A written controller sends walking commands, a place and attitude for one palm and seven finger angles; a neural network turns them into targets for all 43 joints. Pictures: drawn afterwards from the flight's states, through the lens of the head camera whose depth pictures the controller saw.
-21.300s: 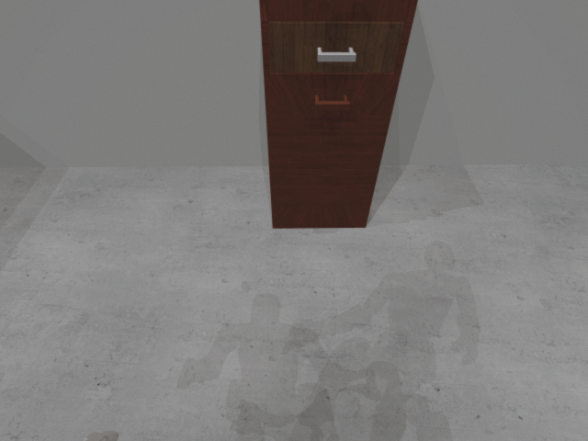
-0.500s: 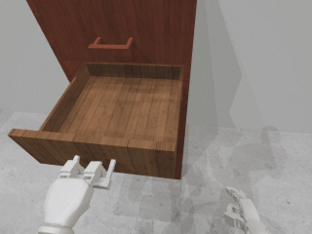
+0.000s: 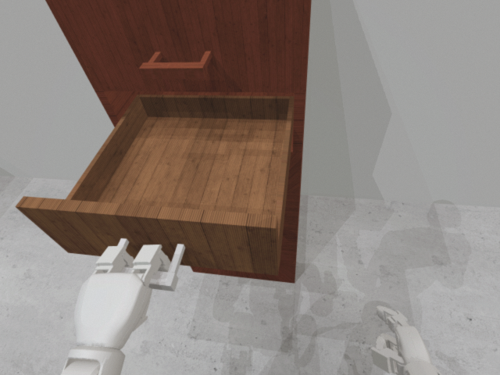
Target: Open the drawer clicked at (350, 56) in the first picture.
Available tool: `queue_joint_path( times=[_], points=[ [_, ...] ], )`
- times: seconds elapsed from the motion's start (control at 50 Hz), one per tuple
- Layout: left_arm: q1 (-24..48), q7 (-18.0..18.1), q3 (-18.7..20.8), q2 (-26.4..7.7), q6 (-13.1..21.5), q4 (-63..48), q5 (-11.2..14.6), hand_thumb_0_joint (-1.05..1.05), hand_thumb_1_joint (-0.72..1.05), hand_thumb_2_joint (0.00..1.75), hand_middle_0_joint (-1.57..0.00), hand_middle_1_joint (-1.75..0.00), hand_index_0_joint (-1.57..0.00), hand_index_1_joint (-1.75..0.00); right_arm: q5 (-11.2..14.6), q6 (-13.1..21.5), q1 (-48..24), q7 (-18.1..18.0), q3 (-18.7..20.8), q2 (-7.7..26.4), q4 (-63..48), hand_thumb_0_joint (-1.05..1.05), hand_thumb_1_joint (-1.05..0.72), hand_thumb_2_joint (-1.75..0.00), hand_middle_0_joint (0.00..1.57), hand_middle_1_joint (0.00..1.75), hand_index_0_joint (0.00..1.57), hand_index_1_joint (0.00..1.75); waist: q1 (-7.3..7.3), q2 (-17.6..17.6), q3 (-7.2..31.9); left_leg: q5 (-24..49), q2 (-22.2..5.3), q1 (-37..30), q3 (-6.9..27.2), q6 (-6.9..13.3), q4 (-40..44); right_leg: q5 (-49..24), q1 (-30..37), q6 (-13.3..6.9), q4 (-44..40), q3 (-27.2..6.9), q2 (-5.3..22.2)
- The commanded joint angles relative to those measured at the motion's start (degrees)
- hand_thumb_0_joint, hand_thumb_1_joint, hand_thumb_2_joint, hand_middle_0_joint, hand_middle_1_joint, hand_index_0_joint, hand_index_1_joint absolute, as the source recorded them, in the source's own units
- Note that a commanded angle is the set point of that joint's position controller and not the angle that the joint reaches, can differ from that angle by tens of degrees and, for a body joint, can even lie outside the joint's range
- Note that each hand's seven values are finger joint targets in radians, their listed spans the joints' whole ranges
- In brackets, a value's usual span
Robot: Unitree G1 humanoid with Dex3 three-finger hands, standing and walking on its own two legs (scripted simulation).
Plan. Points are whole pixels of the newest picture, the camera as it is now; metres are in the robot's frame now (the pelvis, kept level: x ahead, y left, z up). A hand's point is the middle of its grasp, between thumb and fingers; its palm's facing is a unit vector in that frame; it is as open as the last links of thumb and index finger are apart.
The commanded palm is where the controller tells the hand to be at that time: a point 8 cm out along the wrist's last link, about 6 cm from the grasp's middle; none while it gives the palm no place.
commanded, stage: open the thumb to release the handle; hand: left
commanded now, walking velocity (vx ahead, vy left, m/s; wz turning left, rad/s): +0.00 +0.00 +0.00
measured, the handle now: (144, 263) +0.25 +0.19 +0.07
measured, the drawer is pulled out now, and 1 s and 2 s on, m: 0.30 0.30 0.30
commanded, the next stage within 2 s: lift the hand off the handle in 0.34 s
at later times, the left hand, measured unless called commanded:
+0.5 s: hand (138, 306) +0.20 +0.19 +0.05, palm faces +0.07 -0.14 -0.99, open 13.5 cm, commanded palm +0.17 +0.20 +0.10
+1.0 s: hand (134, 288) +0.21 +0.19 +0.08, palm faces +0.09 -0.13 -0.99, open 13.6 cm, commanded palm +0.18 +0.20 +0.14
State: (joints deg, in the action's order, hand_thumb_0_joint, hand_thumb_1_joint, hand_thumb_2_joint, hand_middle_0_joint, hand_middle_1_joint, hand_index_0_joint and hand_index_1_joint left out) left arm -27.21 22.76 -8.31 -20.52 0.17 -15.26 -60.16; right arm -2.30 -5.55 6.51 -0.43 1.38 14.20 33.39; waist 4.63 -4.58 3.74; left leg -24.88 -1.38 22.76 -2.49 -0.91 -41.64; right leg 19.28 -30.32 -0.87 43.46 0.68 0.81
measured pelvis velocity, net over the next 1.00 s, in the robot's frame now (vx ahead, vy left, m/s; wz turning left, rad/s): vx -0.01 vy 0.01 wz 0.01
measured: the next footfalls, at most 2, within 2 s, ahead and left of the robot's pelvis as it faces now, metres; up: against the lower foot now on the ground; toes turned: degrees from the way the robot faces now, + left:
none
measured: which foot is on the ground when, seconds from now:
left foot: down 0.00-1.00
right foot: down 0.00-1.00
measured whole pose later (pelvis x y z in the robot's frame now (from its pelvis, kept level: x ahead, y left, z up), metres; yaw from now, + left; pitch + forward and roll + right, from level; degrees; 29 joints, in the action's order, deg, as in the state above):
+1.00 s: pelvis -0.01 +0.01 +0.01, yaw +1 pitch +2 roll +1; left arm -16.6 13.9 -12.2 -19.9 -5.0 -13.1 -59.6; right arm -1.5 -5.7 4.8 -0.6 -0.4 12.8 35.4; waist 6.3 -5.1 1.7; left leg -20.9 -0.4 15.4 -1.9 -0.3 -34.6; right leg 15.6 -22.4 -0.2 36.2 1.1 1.6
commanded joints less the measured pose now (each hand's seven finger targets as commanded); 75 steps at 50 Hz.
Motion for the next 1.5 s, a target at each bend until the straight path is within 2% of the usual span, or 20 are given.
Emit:
queue_joint_path(
  times=[0.0, 0.18, 0.22, 0.38, 0.42, 0.48, 0.62, 0.74, 0.78, 0.9, 0.98, 1.04, 1.08, 1.1, 1.18, 1.2, 1.28, 1.34, 1.4, 1.48],
  points=[
    [4.8, 1.5, 11.4, -9.7, -3.5, -8.1, -0.1, 0.00, 0.27, 0.63, -0.35, -1.28, -0.35, -1.28, 0.3, 3.5, -9.6, -1.1, 0.5, 3.4, -9.9, 0.00, -0.90, -0.90, 0.20, 0.30, 0.20, 0.30, 1.77, 6.4, 9.3, 13.2, 3.7, 0.3, 0.5, 1.8, 6.2, -12.2, 13.4, -0.7, -8.7, -2.6, -1.0],
    [9.9, -1.5, 12.7, -11.3, -2.4, -5.7, 0.5, 0.00, -0.36, 0.36, -0.31, -1.22, -0.31, -1.22, 0.4, 3.6, -10.6, -2.0, -0.2, 3.0, -8.7, 0.00, -0.90, -0.90, 0.20, 0.30, 0.20, 0.30, 1.77, 8.2, 6.6, 11.4, 3.7, -0.8, 0.2, 1.9, 8.4, -8.7, 15.0, -0.2, -12.6, -3.5, -0.7],
    [10.1, -1.7, 10.6, -9.0, -1.8, -6.5, 0.3, 0.00, -0.50, 0.30, -0.30, -1.20, -0.30, -1.20, 0.4, 3.7, -10.4, -1.7, -0.2, 2.7, -8.5, 0.00, -0.90, -0.90, 0.20, 0.30, 0.20, 0.30, 1.81, 4.4, 7.4, 12.6, 3.9, -1.5, 0.2, 1.8, 8.8, -10.2, 15.3, -0.6, -12.2, -2.9, -0.7],
    [11.7, -1.4, 10.1, -9.1, -1.1, -6.4, -0.3, 0.00, -0.50, 0.30, -0.30, -1.20, -0.30, -1.20, 0.2, 4.0, -10.6, -1.3, 0.2, 3.0, -8.5, 0.00, -0.90, -0.90, 0.20, 0.30, 0.20, 0.30, 1.81, 5.4, 7.9, 13.1, 3.7, -2.2, 0.3, 1.4, 9.5, -9.5, 15.0, -0.8, -12.2, -2.2, -1.1],
    [12.4, -1.8, 3.5, -2.9, -1.3, -6.1, -0.4, 0.00, -0.50, 0.30, -0.30, -1.20, -0.30, -1.20, 0.0, 4.0, -10.2, -0.6, 0.4, 2.7, -8.4, 0.00, -0.90, -0.90, 0.20, 0.30, 0.20, 0.30, 0.96, 5.5, 7.5, 13.7, 3.8, -2.0, 0.6, 1.5, 9.2, -10.1, 14.0, -0.8, -11.7, -1.6, -1.0],
    [12.9, -1.4, 6.5, -6.9, -1.6, -6.8, -1.1, 0.00, -0.50, 0.30, -0.30, -1.20, -0.30, -1.20, 0.0, 4.0, -10.4, -0.6, 0.6, 3.3, -8.4, 0.00, -0.90, -0.90, 0.20, 0.30, 0.20, 0.30, 1.49, 6.0, 8.2, 13.9, 3.6, -2.1, 0.6, 1.3, 9.2, -10.0, 14.3, -1.0, -11.3, -1.7, -1.3],
    [19.2, -1.8, 2.2, -3.6, -3.0, -5.2, -1.8, 0.00, -0.50, 0.30, -0.30, -1.20, -0.30, -1.20, 0.3, 3.8, -10.2, -0.5, 0.6, 2.8, -7.8, 0.00, -0.90, -0.90, 0.20, 0.30, 0.20, 0.30, 0.76, 4.9, 8.3, 13.2, 3.4, -2.9, 1.1, 1.6, 9.7, -8.0, 13.1, -1.2, -11.1, -0.9, -1.4],
    [16.6, -2.9, 1.7, -3.3, -3.5, -6.5, -1.2, 0.00, -0.50, 0.30, -0.30, -1.20, -0.30, -1.20, 0.3, 3.9, -10.4, -0.3, 0.4, 3.0, -8.3, 0.00, -0.90, -0.90, 0.20, 0.30, 0.20, 0.30, 1.66, 5.5, 8.2, 15.1, 3.2, -2.5, 0.9, 1.6, 10.4, -10.4, 15.0, -1.2, -10.8, -0.5, -1.4],
    [18.7, -2.8, 4.3, -6.6, -3.7, -9.9, -1.1, 0.00, -0.50, 0.30, -0.30, -1.20, -0.30, -1.20, 0.3, 3.6, -11.0, -0.4, 0.4, 3.3, -8.4, 0.00, -0.90, -0.90, 0.20, 0.30, 0.20, 0.30, 1.65, 4.2, 9.6, 15.6, 3.1, -3.6, 1.0, 1.5, 10.8, -10.5, 16.3, -1.3, -11.2, -1.3, -1.5],
    [19.9, -5.1, 2.3, -5.0, -4.9, -11.5, -0.1, 0.00, -0.50, 0.30, -0.30, -1.20, -0.30, -1.20, 0.6, 3.5, -11.3, -0.3, -0.4, 2.7, -8.5, 0.00, -0.90, -0.90, 0.20, 0.30, 0.20, 0.30, 1.64, 4.8, 8.3, 15.7, 2.9, -5.2, 1.0, 2.0, 12.4, -9.6, 17.3, -0.9, -12.6, -0.5, -1.1],
    [22.1, -6.6, 5.4, -8.7, -5.3, -13.4, 1.1, 0.00, -0.50, 0.30, -0.30, -1.20, -0.30, -1.20, 1.1, 3.0, -12.3, -0.6, -0.4, 3.2, -8.2, 0.00, -0.90, -0.90, 0.20, 0.30, 0.20, 0.30, 1.78, 4.4, 8.4, 16.8, 2.5, -6.5, 1.1, 1.7, 13.8, -11.2, 19.7, -0.9, -13.8, -0.8, -1.3],
    [22.3, -8.1, 2.5, -6.0, -5.1, -15.6, 1.8, 0.00, -0.50, 0.30, -0.30, -1.20, -0.30, -1.20, 1.1, 3.0, -12.3, -0.3, -0.6, 3.0, -8.2, 0.00, -0.90, -0.90, 0.20, 0.30, 0.20, 0.30, 1.71, 3.8, 7.9, 19.0, 2.6, -7.6, 1.1, 2.0, 14.4, -13.3, 19.9, -0.7, -14.1, 0.0, -1.2],
    [21.3, -8.7, 5.0, -8.6, -5.6, -16.7, 2.2, 0.00, -0.50, 0.30, -0.30, -1.20, -0.30, -1.20, 1.5, 2.8, -12.9, -0.2, -0.7, 3.4, -8.5, 0.00, -0.90, -0.90, 0.20, 0.30, 0.20, 0.30, 1.95, 4.1, 8.7, 20.6, 2.0, -8.5, 1.3, 1.7, 15.0, -15.0, 21.7, -0.8, -14.6, -0.5, -1.4],
    [20.5, -9.3, 2.8, -6.4, -5.6, -17.6, 2.1, 0.00, -0.50, 0.30, -0.30, -1.20, -0.30, -1.20, 1.3, 2.9, -12.4, 0.0, -1.2, 3.1, -8.8, 0.00, -0.90, -0.90, 0.20, 0.30, 0.20, 0.30, 2.06, 4.6, 9.2, 21.3, 2.3, -8.8, 0.9, 2.0, 14.8, -15.4, 21.7, -0.5, -14.5, 0.2, -0.9],
    [23.4, -10.9, 4.9, -9.5, -6.7, -18.4, 2.8, 0.00, -0.50, 0.30, -0.30, -1.20, -0.30, -1.20, 1.9, 1.9, -14.2, 0.2, -1.2, 3.7, -8.7, 0.00, -0.90, -0.90, 0.20, 0.30, 0.20, 0.30, 1.90, 3.8, 7.2, 20.0, 1.7, -9.2, 1.0, 1.8, 16.4, -15.0, 22.9, -0.5, -16.1, -0.5, -1.2],
    [24.3, -11.6, 3.0, -7.8, -6.8, -18.5, 2.3, 0.00, -0.50, 0.30, -0.30, -1.20, -0.30, -1.20, 1.6, 2.1, -13.7, 0.3, -1.8, 3.1, -8.6, 0.00, -0.90, -0.90, 0.20, 0.30, 0.20, 0.30, 1.98, 4.4, 7.8, 20.2, 2.2, -9.3, 0.8, 2.1, 16.4, -14.4, 23.0, -0.4, -16.1, 0.1, -0.7],
    [26.8, -13.0, 7.4, -12.8, -6.8, -21.4, 4.1, 0.00, -0.50, 0.30, -0.30, -1.20, -0.30, -1.20, 2.3, 1.6, -14.8, -0.1, -1.7, 3.9, -9.0, 0.00, -0.90, -0.90, 0.20, 0.30, 0.20, 0.30, 1.89, 1.9, 8.7, 20.4, 1.5, -10.9, 1.0, 1.9, 17.6, -15.8, 25.3, -0.2, -17.3, -0.5, -1.0],
    [26.1, -14.2, 6.6, -11.4, -6.3, -20.6, 4.8, 0.00, -0.50, 0.30, -0.30, -1.20, -0.30, -1.20, 2.0, 1.4, -14.3, 0.0, -1.7, 3.6, -8.4, 0.00, -0.90, -0.90, 0.20, 0.30, 0.20, 0.30, 2.24, 2.6, 7.2, 22.4, 1.9, -11.2, 0.8, 2.0, 18.3, -17.2, 25.5, -0.1, -18.0, 0.1, -0.8],
    [27.1, -14.8, 7.0, -12.0, -5.9, -24.0, 5.6, 0.00, -0.50, 0.30, -0.30, -1.20, -0.30, -1.20, 2.2, 2.0, -14.5, 0.2, -2.3, 3.5, -9.3, 0.00, -0.90, -0.90, 0.20, 0.30, 0.20, 0.30, 2.52, 2.1, 10.1, 24.0, 1.9, -12.3, 0.8, 2.0, 18.6, -18.4, 27.5, -0.1, -18.0, 0.3, -0.4],
    [27.4, -16.3, 9.9, -15.0, -7.2, -24.5, 7.4, 0.00, -0.50, 0.30, -0.30, -1.20, -0.30, -1.20, 3.1, 1.2, -15.8, 0.6, -2.0, 4.6, -9.2, 0.00, -0.90, -0.90, 0.20, 0.30, 0.20, 0.30, 1.79, 1.7, 7.2, 23.2, 1.1, -12.1, 0.7, 1.5, 19.5, -18.9, 27.6, 0.2, -19.1, -0.3, -0.7]
  ],
)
